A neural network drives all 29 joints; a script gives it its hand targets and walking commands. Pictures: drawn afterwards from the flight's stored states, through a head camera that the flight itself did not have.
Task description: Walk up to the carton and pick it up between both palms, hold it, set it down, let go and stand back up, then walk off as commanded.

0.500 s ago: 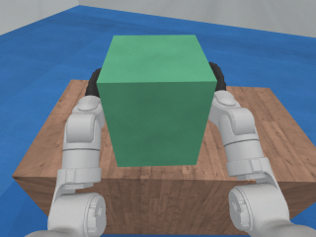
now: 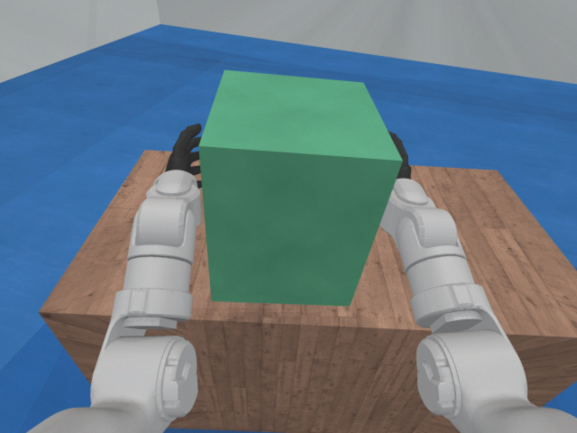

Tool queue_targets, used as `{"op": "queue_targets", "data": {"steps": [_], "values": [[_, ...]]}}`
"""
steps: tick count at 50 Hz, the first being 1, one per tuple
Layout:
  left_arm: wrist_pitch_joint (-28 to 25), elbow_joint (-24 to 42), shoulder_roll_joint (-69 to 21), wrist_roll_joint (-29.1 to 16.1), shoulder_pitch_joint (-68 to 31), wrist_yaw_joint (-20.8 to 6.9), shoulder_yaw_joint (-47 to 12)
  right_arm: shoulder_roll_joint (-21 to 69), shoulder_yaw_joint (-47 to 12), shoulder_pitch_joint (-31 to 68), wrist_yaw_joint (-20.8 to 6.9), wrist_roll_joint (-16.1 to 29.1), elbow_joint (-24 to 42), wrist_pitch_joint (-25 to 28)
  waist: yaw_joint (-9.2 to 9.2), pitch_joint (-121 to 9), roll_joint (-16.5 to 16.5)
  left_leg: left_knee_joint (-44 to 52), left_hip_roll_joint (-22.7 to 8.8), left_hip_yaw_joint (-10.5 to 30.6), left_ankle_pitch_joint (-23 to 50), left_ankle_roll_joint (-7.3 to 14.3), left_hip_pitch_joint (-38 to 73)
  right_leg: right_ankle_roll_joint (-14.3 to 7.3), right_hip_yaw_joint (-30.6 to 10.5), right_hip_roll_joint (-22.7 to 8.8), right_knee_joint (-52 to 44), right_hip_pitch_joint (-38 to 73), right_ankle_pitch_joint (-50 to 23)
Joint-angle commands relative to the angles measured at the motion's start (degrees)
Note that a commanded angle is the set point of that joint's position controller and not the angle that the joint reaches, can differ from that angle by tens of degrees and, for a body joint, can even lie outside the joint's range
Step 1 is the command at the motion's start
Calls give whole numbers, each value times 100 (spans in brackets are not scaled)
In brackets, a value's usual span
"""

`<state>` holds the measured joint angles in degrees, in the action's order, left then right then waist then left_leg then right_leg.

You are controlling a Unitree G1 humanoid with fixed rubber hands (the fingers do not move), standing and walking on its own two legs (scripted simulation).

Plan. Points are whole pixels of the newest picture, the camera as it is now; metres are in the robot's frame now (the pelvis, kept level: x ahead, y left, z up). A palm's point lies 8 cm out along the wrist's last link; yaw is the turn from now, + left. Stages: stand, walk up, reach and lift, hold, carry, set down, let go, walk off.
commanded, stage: hold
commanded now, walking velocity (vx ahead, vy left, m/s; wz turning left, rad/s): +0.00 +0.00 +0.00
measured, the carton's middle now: (288, 190) +0.39 +0.01 +0.18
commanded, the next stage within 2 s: none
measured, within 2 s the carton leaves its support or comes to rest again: neither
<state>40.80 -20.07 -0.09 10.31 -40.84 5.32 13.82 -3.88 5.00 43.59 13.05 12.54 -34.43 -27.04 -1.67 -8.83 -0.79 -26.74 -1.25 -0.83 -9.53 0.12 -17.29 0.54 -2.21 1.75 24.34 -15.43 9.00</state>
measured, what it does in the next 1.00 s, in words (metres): stands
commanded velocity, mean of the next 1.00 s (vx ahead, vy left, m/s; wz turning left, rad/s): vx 0.00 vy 0.00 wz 0.00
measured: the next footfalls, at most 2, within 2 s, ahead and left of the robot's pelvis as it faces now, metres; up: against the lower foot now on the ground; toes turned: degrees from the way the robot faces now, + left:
none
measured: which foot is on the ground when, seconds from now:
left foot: down 0.00-1.00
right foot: down 0.00-1.00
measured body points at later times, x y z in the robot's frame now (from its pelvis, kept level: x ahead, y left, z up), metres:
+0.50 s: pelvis +0.03 +0.00 +0.00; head -0.01 +0.01 +0.45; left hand +0.42 +0.14 +0.20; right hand +0.42 -0.15 +0.22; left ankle +0.05 +0.12 -0.74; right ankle +0.04 -0.12 -0.74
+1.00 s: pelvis +0.00 +0.00 +0.00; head -0.06 +0.01 +0.45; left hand +0.38 +0.16 +0.20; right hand +0.39 -0.13 +0.20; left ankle +0.05 +0.12 -0.74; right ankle +0.04 -0.12 -0.74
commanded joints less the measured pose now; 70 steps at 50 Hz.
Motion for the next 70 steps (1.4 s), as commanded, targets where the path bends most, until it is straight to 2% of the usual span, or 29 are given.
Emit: {"op": "queue_targets", "data": {"steps": [1,5,11,15,17,21,26,28,33,37,39,43,48,53,56,61,66,70], "values": [[-739,547,-3924,-1018,-5479,-799,-2556,4278,-1915,5866,-847,426,1922,488,-167,-2323,6,890,280,242,-502,136,1281,180,293,149,-914,907,686],[-711,661,-3806,-952,-5294,-839,-2468,4275,-2126,5786,-775,564,2081,462,-135,-2413,-29,808,319,229,-83,141,1420,237,298,164,-871,1108,240],[-657,1557,-3831,-1145,-4955,-762,-2842,4296,-2824,5602,-563,1075,3155,372,-93,-3222,80,386,403,302,1306,-10,1916,347,277,285,-648,1596,-1160],[-588,2481,-3855,-1337,-4644,-725,-3199,4266,-3283,5105,-389,1425,3830,169,-152,-3811,175,111,469,361,2182,-171,2097,412,197,338,-417,2119,-2518],[-476,2743,-3818,-1313,-4415,-731,-3252,4201,-3350,4736,-320,1522,3864,-1,-190,-3774,278,61,476,376,2366,-240,2123,420,183,350,-363,2195,-2885],[-136,2879,-3465,-1057,-3923,-830,-3116,3916,-3319,4077,-228,1647,3574,-364,-237,-3304,343,121,472,347,2402,-306,2113,434,188,352,-367,2260,-3076],[65,3125,-3365,-1002,-3998,-934,-3125,3838,-3235,4084,-218,1767,3498,-538,-214,-3277,481,146,429,332,2430,-373,2214,387,201,353,-402,2143,-2870],[47,3381,-3487,-1132,-4209,-913,-3292,3893,-3270,4281,-225,1827,3742,-518,-205,-3531,542,93,429,337,2587,-415,2284,362,173,370,-372,2126,-2916],[-2,3675,-3652,-1314,-4664,-799,-3514,4046,-3194,4529,-312,1799,3834,-474,-129,-3754,698,30,404,337,2591,-460,2376,295,152,384,-421,1822,-2509],[9,3178,-3634,-1204,-4788,-808,-3337,3998,-2903,4639,-424,1565,3331,-453,-105,-3280,605,182,346,311,2053,-384,2229,245,183,349,-583,1490,-1634],[14,2787,-3574,-1091,-4903,-839,-3146,3931,-2661,4666,-507,1383,2832,-445,-98,-2900,570,331,310,290,1583,-332,2087,209,205,319,-672,1296,-1011],[-58,2072,-3589,-979,-5221,-884,-2864,3974,-2244,5057,-681,1053,2253,-287,-66,-2445,420,596,252,256,584,-196,1731,153,241,252,-786,993,-5],[-295,1216,-3736,-963,-5443,-925,-2630,4130,-1947,5699,-830,707,2148,101,-46,-2242,184,855,241,234,-456,11,1275,128,254,166,-877,821,806],[-664,1041,-4039,-1208,-5890,-847,-2763,4402,-1927,6292,-889,548,2465,458,-84,-2689,83,848,267,246,-569,100,1195,138,234,150,-851,821,829],[-779,1017,-4080,-1235,-5904,-796,-2788,4429,-1938,6180,-886,476,2364,533,-125,-2724,60,828,270,257,-461,110,1280,151,267,148,-860,832,720],[-745,670,-3906,-1026,-5569,-817,-2569,4296,-1934,5832,-843,443,1968,491,-159,-2284,31,880,292,244,-469,143,1263,188,286,135,-908,909,662],[-683,693,-3799,-928,-5241,-871,-2457,4248,-2152,5741,-745,581,2134,454,-162,-2357,-51,796,324,224,40,135,1469,241,297,176,-872,1164,133],[-672,1320,-3845,-1094,-5084,-823,-2753,4312,-2619,5672,-626,912,2876,416,-121,-2917,49,522,385,275,929,37,1784,309,292,241,-726,1466,-733]]}}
